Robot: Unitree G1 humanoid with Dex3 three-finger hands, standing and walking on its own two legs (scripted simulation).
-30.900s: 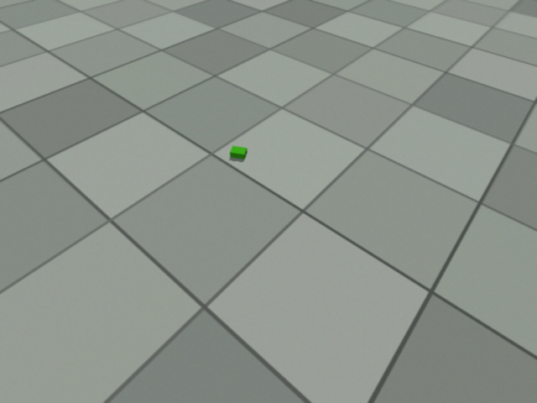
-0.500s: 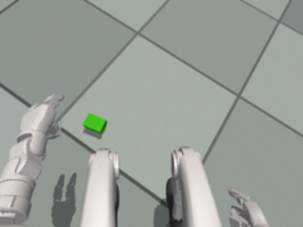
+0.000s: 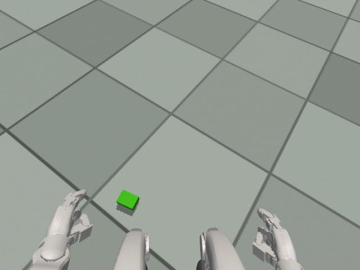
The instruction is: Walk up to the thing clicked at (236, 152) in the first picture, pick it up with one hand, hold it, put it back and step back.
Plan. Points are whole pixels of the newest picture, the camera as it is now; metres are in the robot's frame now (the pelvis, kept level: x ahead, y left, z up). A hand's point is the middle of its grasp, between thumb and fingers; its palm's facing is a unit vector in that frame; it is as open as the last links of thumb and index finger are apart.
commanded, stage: home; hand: left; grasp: from above
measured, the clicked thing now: (128, 200) +0.45 +0.20 -0.61
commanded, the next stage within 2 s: none
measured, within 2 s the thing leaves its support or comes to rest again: neither
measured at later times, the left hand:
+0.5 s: hand (72, 239) +0.19 +0.18 +0.04, palm faces +0.08 -0.98 -0.20, open 7.4 cm
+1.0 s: hand (72, 236) +0.20 +0.18 +0.04, palm faces +0.07 -0.98 -0.20, open 7.4 cm
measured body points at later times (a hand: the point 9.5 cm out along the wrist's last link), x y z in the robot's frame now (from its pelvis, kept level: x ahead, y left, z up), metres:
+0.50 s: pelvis +0.04 +0.00 +0.08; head +0.05 +0.00 +0.53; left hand +0.19 +0.23 +0.06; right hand +0.21 -0.25 +0.03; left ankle +0.05 +0.13 -0.60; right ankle +0.05 -0.14 -0.60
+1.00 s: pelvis +0.04 +0.00 +0.08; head +0.05 +0.01 +0.53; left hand +0.19 +0.23 +0.06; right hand +0.19 -0.24 +0.02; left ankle +0.05 +0.13 -0.60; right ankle +0.05 -0.14 -0.60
